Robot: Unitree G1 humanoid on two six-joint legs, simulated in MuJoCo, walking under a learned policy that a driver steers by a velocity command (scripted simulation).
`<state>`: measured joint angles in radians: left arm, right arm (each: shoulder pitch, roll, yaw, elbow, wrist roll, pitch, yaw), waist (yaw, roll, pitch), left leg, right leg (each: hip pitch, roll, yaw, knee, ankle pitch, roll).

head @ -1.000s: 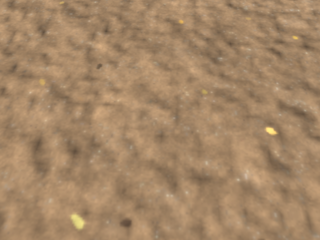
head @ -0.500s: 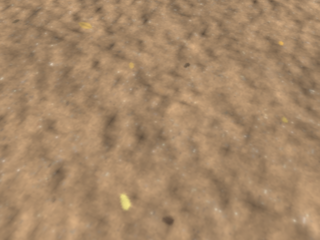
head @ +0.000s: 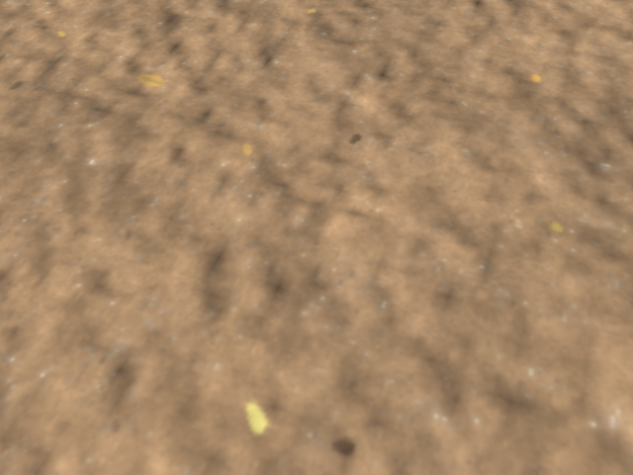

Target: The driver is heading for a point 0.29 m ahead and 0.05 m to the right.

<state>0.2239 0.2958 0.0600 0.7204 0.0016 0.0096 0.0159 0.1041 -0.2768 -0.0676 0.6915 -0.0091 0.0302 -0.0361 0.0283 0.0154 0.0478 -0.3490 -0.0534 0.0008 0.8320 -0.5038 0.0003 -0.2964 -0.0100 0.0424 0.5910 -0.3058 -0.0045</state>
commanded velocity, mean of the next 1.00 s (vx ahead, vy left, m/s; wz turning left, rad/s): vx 0.00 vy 0.00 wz -0.38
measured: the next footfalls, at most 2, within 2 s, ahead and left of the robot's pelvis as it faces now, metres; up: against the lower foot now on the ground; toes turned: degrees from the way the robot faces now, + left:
left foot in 0.20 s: +0.05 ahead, +0.13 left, +0.00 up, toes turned -10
right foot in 0.68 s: -0.02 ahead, -0.11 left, +0.00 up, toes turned -27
